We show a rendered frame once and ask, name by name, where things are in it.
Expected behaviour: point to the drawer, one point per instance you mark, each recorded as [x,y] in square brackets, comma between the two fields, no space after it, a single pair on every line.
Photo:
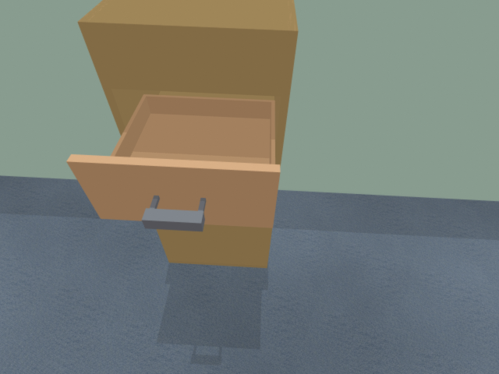
[185,148]

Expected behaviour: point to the handle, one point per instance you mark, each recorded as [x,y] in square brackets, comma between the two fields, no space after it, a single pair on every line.
[179,220]

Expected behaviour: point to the cabinet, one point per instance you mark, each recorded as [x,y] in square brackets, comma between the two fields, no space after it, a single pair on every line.
[242,49]

